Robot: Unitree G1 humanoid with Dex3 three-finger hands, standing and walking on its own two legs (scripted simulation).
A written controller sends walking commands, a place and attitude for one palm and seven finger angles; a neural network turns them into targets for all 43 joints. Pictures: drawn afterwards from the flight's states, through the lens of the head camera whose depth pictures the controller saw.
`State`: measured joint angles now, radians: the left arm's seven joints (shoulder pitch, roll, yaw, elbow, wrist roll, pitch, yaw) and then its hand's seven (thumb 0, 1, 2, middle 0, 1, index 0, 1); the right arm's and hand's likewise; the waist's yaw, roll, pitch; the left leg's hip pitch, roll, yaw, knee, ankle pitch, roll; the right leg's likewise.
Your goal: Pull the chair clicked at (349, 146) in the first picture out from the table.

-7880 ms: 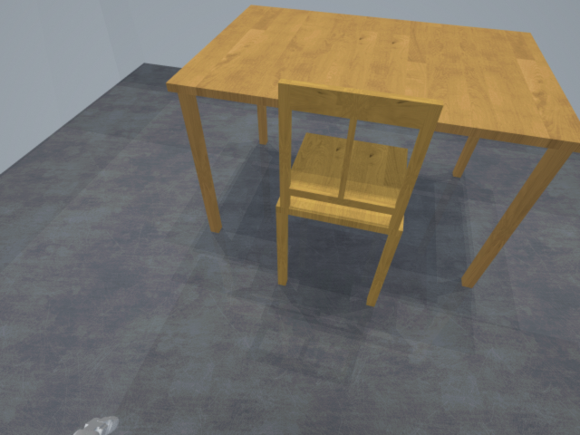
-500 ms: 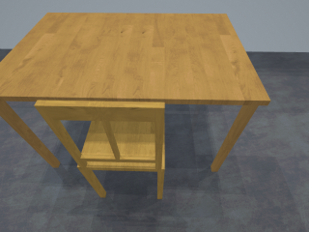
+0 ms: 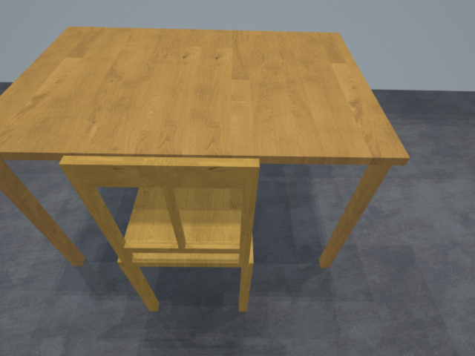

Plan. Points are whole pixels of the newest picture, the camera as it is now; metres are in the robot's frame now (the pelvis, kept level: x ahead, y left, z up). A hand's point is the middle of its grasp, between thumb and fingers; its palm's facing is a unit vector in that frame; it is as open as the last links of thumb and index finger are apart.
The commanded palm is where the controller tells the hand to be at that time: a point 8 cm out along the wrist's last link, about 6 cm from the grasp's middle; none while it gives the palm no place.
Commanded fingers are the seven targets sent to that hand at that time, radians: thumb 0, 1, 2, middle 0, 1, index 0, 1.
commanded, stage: come to a stop and stand still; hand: left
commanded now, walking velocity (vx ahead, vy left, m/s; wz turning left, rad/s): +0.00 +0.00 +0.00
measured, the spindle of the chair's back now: (175, 218) +0.43 +0.17 -0.10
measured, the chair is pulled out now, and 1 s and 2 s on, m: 0.00 0.00 0.00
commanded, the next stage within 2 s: look again from close up in 0.46 s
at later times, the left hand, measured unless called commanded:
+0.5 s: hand out of the picture +0.00 +0.18 -0.18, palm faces +0.03 -0.99 -0.16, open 7.4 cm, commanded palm none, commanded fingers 0.00 0.90 0.90 -0.20 -0.30 -0.20 -0.30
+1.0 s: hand out of the picture -0.01 +0.19 -0.18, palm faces +0.02 -0.99 -0.16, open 7.4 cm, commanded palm none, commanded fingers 0.00 0.90 0.90 -0.20 -0.30 -0.20 -0.30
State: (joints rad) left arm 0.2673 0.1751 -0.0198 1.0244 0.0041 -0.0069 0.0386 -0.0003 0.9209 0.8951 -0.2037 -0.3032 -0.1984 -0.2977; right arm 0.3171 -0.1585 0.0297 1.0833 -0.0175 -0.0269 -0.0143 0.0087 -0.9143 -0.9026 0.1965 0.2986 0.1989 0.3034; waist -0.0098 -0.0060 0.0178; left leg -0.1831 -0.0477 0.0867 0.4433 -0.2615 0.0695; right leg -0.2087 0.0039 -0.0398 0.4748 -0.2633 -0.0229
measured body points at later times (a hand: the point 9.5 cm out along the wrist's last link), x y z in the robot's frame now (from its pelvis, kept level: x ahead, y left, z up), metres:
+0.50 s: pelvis +0.01 +0.02 +0.00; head +0.02 +0.03 +0.45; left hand +0.00 +0.23 -0.16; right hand +0.02 -0.21 -0.15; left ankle -0.01 +0.07 -0.74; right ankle -0.01 -0.10 -0.74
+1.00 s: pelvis +0.01 +0.03 +0.00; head +0.01 +0.04 +0.45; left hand -0.01 +0.24 -0.16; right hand +0.00 -0.18 -0.15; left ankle -0.01 +0.07 -0.74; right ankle -0.01 -0.10 -0.74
